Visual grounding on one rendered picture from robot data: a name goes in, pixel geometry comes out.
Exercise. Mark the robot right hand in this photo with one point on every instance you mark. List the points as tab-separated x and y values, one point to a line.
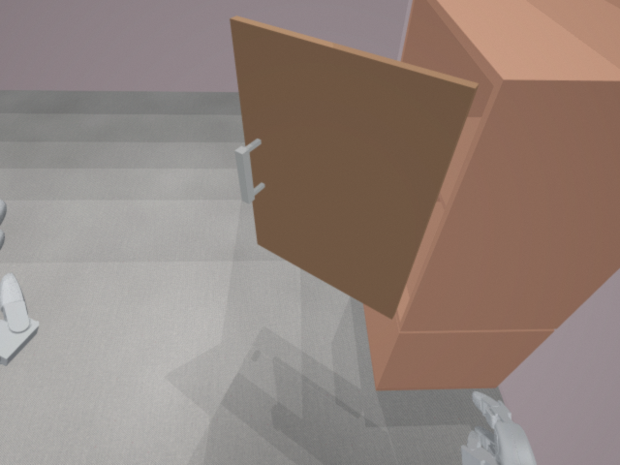
507	446

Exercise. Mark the cupboard door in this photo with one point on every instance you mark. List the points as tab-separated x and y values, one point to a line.
355	150

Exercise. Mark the robot left hand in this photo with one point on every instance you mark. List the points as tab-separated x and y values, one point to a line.
17	329

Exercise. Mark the handle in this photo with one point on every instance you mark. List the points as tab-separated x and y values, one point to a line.
243	163

